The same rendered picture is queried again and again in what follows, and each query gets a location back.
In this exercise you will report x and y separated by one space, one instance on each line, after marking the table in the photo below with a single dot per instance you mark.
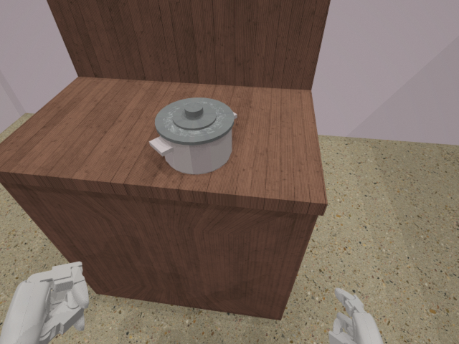
231 240

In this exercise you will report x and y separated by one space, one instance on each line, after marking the lid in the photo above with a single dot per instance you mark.
175 126

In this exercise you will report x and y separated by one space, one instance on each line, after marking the pot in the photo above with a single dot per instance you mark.
195 159

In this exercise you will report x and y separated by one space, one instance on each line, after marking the left robot hand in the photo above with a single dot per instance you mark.
33 302

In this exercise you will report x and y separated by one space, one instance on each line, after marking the knob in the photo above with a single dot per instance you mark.
193 109

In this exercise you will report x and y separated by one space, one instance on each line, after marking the right robot hand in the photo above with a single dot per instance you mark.
361 329

